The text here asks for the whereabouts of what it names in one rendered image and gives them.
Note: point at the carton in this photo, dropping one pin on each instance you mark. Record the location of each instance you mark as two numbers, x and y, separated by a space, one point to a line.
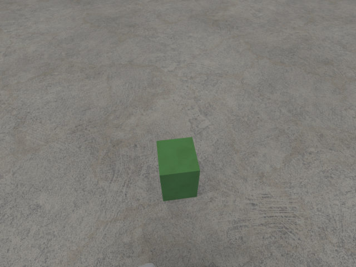
178 168

